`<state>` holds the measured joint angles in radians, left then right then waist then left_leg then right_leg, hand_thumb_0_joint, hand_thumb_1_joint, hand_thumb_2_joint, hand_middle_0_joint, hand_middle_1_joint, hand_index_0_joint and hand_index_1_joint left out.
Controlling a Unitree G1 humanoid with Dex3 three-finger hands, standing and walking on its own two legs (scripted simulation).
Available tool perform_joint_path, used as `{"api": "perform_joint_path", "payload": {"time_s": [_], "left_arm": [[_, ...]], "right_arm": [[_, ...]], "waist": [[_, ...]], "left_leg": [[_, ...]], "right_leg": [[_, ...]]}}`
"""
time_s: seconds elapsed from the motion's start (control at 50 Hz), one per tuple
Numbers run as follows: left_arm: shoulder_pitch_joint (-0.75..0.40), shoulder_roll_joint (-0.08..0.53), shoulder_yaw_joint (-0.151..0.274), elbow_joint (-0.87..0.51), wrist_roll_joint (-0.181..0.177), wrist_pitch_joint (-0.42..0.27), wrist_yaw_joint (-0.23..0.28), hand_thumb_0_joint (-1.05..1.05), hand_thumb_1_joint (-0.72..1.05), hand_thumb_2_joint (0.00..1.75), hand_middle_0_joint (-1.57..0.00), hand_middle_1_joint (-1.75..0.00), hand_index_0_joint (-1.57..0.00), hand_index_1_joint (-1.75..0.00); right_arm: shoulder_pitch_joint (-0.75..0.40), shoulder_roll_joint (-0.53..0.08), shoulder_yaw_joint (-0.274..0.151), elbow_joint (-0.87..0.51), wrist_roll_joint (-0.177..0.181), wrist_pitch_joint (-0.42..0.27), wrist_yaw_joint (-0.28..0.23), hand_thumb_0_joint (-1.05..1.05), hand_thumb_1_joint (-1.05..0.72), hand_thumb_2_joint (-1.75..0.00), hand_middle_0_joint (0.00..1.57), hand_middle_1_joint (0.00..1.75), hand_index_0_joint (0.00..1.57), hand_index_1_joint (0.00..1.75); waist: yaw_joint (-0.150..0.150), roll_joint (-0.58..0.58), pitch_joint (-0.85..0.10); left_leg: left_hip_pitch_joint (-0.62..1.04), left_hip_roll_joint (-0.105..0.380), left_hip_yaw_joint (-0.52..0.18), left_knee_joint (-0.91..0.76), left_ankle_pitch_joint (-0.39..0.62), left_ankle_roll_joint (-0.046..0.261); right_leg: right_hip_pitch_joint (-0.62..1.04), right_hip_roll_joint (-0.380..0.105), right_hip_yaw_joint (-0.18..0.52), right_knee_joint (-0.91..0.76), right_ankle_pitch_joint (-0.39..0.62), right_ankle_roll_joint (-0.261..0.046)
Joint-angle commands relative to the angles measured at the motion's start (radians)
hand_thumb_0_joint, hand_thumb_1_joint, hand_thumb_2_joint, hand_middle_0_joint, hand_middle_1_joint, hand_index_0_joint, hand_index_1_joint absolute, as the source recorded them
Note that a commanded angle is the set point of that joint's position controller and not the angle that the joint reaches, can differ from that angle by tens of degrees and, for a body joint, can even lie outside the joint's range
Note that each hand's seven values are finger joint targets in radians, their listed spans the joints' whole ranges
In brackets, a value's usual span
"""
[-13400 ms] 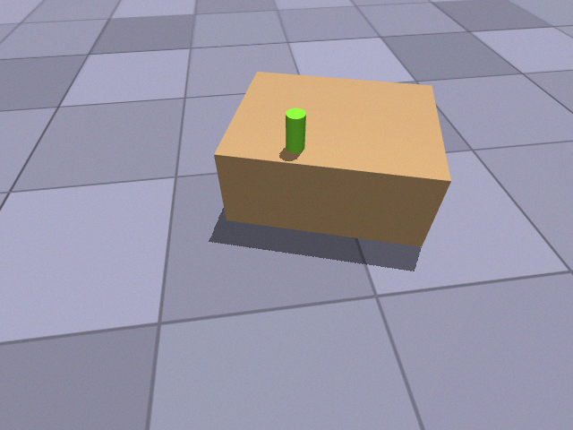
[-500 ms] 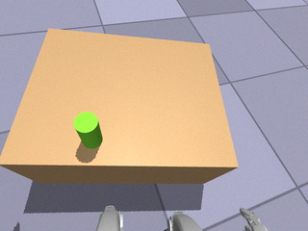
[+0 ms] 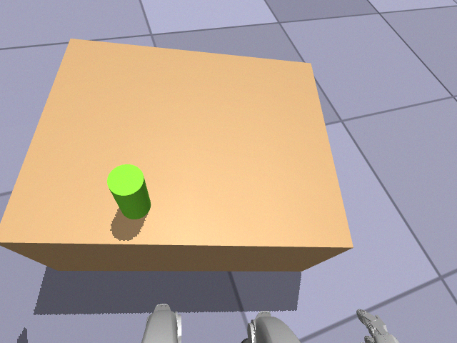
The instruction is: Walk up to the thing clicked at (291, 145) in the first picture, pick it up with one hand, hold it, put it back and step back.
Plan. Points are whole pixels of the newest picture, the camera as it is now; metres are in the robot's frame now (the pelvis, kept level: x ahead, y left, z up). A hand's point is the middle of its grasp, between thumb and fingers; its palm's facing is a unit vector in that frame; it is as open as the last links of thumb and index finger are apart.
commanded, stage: go down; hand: left
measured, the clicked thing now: (131, 193) +0.47 +0.20 -0.21
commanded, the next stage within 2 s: approach in 1.32 s
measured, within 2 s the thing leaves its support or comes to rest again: neither
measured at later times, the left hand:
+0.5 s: hand out of the picture +0.36 +0.41 +0.06, palm faces +0.25 -0.97 +0.01, open 16.5 cm
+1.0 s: hand out of the picture +0.36 +0.41 +0.06, palm faces +0.26 -0.97 +0.01, open 16.4 cm
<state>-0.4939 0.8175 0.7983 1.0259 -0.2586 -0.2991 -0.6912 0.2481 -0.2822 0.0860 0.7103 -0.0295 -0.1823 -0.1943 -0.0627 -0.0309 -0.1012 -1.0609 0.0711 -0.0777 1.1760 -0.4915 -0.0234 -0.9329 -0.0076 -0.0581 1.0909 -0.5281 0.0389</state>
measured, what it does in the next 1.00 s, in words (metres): stands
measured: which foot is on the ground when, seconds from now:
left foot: down 0.00-1.00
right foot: down 0.00-1.00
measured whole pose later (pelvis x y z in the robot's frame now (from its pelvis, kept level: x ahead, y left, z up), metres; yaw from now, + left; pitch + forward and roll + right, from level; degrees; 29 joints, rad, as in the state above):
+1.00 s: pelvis +0.00 +0.00 -0.01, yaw +0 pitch +23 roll -5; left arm -0.50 0.82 0.82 1.03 -0.26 -0.30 -0.70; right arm 0.24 -0.28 0.09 0.71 -0.03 -0.18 -0.19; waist -0.07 -0.03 -0.11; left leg -1.10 0.07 -0.08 1.21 -0.51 -0.03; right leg -0.97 -0.01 -0.06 1.12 -0.54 0.04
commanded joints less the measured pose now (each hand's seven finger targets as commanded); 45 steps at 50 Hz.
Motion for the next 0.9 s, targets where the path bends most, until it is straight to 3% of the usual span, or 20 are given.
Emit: {"api": "perform_joint_path", "payload": {"time_s": [0.0, 0.04, 0.14, 0.2, 0.24, 0.3, 0.34, 0.4, 0.42, 0.44, 0.5, 0.54, 0.6, 0.74, 0.76, 0.86, 0.88], "left_arm": [[-0.257, 0.409, 0.059, -0.218, -0.044, -0.065, 0.000, 0.00, -0.30, 0.03, -0.05, -0.01, -0.04, -0.01], [-0.247, 0.442, 0.077, -0.196, -0.041, -0.064, 0.001, 0.00, -0.27, 0.04, -0.04, 0.00, -0.03, -0.01], [-0.223, 0.428, 0.071, -0.172, -0.034, -0.058, -0.003, 0.00, -0.29, 0.04, -0.04, -0.01, -0.03, -0.01], [-0.208, 0.448, 0.094, -0.194, -0.042, -0.064, -0.007, 0.00, -0.25, 0.04, -0.04, 0.00, -0.03, 0.00], [-0.239, 0.452, 0.092, -0.222, -0.046, -0.063, -0.011, 0.00, -0.26, 0.05, -0.04, 0.00, -0.03, -0.01], [-0.221, 0.412, 0.065, -0.171, -0.037, -0.052, -0.009, 0.00, -0.26, 0.04, -0.04, 0.00, -0.03, -0.01], [-0.220, 0.414, 0.068, -0.182, -0.038, -0.053, -0.004, 0.00, -0.27, 0.04, -0.04, 0.00, -0.03, 0.00], [-0.219, 0.445, 0.086, -0.194, -0.036, -0.058, -0.002, 0.00, -0.27, 0.04, -0.04, -0.01, -0.03, -0.01], [-0.236, 0.425, 0.070, -0.203, -0.037, -0.059, -0.003, 0.00, -0.25, 0.03, -0.04, 0.00, -0.03, 0.00], [-0.263, 0.448, 0.082, -0.236, -0.038, -0.065, -0.001, 0.00, -0.25, 0.03, -0.04, 0.00, -0.03, 0.00], [-0.225, 0.425, 0.068, -0.180, -0.031, -0.054, 0.003, 0.00, -0.27, 0.05, -0.03, -0.01, -0.03, -0.01], [-0.255, 0.438, 0.074, -0.223, -0.037, -0.060, 0.001, 0.00, -0.26, 0.03, -0.04, 0.00, -0.03, 0.00], [-0.236, 0.414, 0.060, -0.205, -0.041, -0.054, -0.008, 0.00, -0.26, 0.03, -0.04, -0.01, -0.03, 0.00], [-0.222, 0.425, 0.075, -0.218, -0.048, -0.058, -0.009, 0.00, -0.25, 0.03, -0.04, 0.00, -0.03, 0.00], [-0.237, 0.430, 0.076, -0.229, -0.046, -0.060, -0.007, 0.00, -0.24, 0.04, -0.04, 0.00, -0.03, 0.00], [-0.214, 0.437, 0.088, -0.200, -0.036, -0.060, 0.000, 0.00, -0.26, 0.05, -0.04, -0.01, -0.03, -0.01], [-0.203, 0.415, 0.080, -0.191, -0.038, -0.058, 0.001, 0.00, -0.27, 0.04, -0.04, -0.01, -0.03, -0.01]], "right_arm": [[0.093, -0.210, -0.079, -0.071, 0.005, -0.029, -0.020, 0.00, -0.92, -0.90, 0.20, 0.30, 0.20, 0.30], [0.091, -0.215, -0.076, -0.069, 0.005, -0.028, -0.021, 0.00, -0.92, -0.90, 0.20, 0.30, 0.20, 0.30], [0.089, -0.210, -0.074, -0.073, 0.002, -0.026, -0.021, 0.00, -0.92, -0.90, 0.20, 0.30, 0.20, 0.30], [0.092, -0.216, -0.072, -0.069, 0.002, -0.026, -0.021, 0.00, -0.92, -0.90, 0.20, 0.30, 0.20, 0.30], [0.098, -0.214, -0.073, -0.072, 0.002, -0.026, -0.017, 0.00, -0.92, -0.90, 0.20, 0.30, 0.20, 0.30], [0.092, -0.207, -0.073, -0.073, 0.004, -0.025, -0.021, 0.00, -0.92, -0.90, 0.20, 0.30, 0.20, 0.30], [0.087, -0.211, -0.078, -0.072, 0.005, -0.026, -0.023, 0.00, -0.92, -0.90, 0.20, 0.30, 0.20, 0.30], [0.098, -0.217, -0.076, -0.065, 0.003, -0.024, -0.020, 0.00, -0.92, -0.90, 0.20, 0.30, 0.20, 0.30], [0.091, -0.213, -0.076, -0.068, 0.004, -0.026, -0.020, 0.00, -0.92, -0.90, 0.20, 0.30, 0.20, 0.30], [0.090, -0.212, -0.078, -0.071, 0.002, -0.024, -0.019, 0.00, -0.92, -0.90, 0.20, 0.30, 0.20, 0.30], [0.084, -0.210, -0.076, -0.078, 0.005, -0.024, -0.019, 0.00, -0.91, -0.90, 0.20, 0.30, 0.20, 0.30], [0.086, -0.208, -0.075, -0.074, 0.005, -0.024, -0.017, 0.00, -0.92, -0.90, 0.20, 0.30, 0.20, 0.30], [0.085, -0.215, -0.079, -0.080, 0.008, -0.023, -0.018, 0.00, -0.92, -0.90, 0.20, 0.30, 0.20, 0.30], [0.092, -0.214, -0.076, -0.072, 0.007, -0.024, -0.019, 0.00, -0.92, -0.90, 0.20, 0.30, 0.20, 0.30], [0.102, -0.217, -0.078, -0.065, 0.005, -0.022, -0.019, 0.00, -0.92, -0.90, 0.20, 0.30, 0.20, 0.30], [0.095, -0.210, -0.076, -0.063, 0.002, -0.020, -0.016, 0.00, -0.92, -0.90, 0.20, 0.30, 0.20, 0.30], [0.091, -0.211, -0.076, -0.066, 0.002, -0.019, -0.016, 0.00, -0.92, -0.90, 0.20, 0.30, 0.20, 0.30]], "waist": [[0.023, 0.234, -0.415], [0.031, 0.248, -0.425], [0.029, 0.230, -0.413], [0.045, 0.271, -0.452], [0.040, 0.263, -0.473], [0.020, 0.219, -0.419], [0.026, 0.234, -0.426], [0.028, 0.252, -0.444], [0.034, 0.267, -0.430], [0.035, 0.272, -0.438], [0.023, 0.225, -0.397], [0.035, 0.271, -0.427], [0.024, 0.264, -0.416], [0.036, 0.253, -0.444], [0.029, 0.250, -0.469], [0.040, 0.249, -0.444], [0.039, 0.239, -0.443]], "left_leg": [[0.454, -0.034, 0.001, -0.142, 0.357, 0.024], [0.472, -0.034, 0.001, -0.138, 0.371, 0.022], [0.427, -0.039, 0.006, -0.129, 0.349, 0.027], [0.476, -0.035, -0.003, -0.116, 0.435, 0.018], [0.488, -0.035, -0.004, -0.112, 0.464, 0.021], [0.429, -0.040, 0.007, -0.110, 0.390, 0.029], [0.437, -0.040, 0.007, -0.117, 0.360, 0.027], [0.466, -0.036, -0.001, -0.111, 0.412, 0.023], [0.466, -0.035, -0.004, -0.119, 0.401, 0.019], [0.465, -0.036, -0.005, -0.121, 0.387, 0.019], [0.401, -0.041, 0.006, -0.129, 0.315, 0.028], [0.433, -0.039, 0.001, -0.125, 0.340, 0.022], [0.449, -0.037, -0.003, -0.131, 0.332, 0.019], [0.465, -0.038, -0.001, -0.109, 0.410, 0.022], [0.489, -0.034, -0.008, -0.101, 0.457, 0.021], [0.454, -0.038, -0.006, -0.104, 0.436, 0.022], [0.466, -0.036, -0.007, -0.106, 0.450, 0.022]], "right_leg": [[0.030, 0.030, -0.002, -0.118, 0.253, -0.055], [0.018, 0.031, -0.004, -0.115, 0.254, -0.054], [0.037, 0.030, 0.003, -0.116, 0.259, -0.054], [0.010, 0.030, -0.005, -0.093, 0.285, -0.055], [0.027, 0.029, -0.005, -0.098, 0.308, -0.055], [0.038, 0.031, 0.006, -0.109, 0.293, -0.051], [0.021, 0.029, 0.007, -0.108, 0.264, -0.052], [0.012, 0.030, -0.006, -0.098, 0.283, -0.053], [-0.009, 0.031, -0.005, -0.092, 0.266, -0.055], [0.001, 0.031, -0.003, -0.095, 0.257, -0.057], [0.032, 0.030, 0.004, -0.108, 0.242, -0.055], [0.008, 0.029, 0.003, -0.098, 0.242, -0.056], [-0.007, 0.033, -0.003, -0.100, 0.230, -0.057], [0.006, 0.030, -0.001, -0.095, 0.278, -0.054], [0.000, 0.032, -0.006, -0.090, 0.302, -0.053], [0.006, 0.031, -0.006, -0.087, 0.291, -0.054], [-0.001, 0.032, -0.008, -0.087, 0.296, -0.053]]}}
